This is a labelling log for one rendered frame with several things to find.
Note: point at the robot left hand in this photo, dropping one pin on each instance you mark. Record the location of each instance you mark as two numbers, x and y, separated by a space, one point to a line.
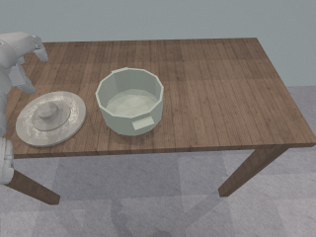
24 43

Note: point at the lid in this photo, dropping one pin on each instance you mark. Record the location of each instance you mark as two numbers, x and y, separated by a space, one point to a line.
47 132

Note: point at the pot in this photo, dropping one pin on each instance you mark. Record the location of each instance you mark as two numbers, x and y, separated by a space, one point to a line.
131 100

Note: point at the left robot upper arm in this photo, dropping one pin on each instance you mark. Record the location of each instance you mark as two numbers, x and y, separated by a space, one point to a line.
6 161

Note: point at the left robot forearm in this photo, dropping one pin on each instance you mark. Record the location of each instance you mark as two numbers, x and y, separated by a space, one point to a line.
8 58

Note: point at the knob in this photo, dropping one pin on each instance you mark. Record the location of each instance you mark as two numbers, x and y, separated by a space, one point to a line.
48 111

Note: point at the table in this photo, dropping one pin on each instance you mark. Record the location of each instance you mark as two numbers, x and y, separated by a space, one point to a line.
219 95

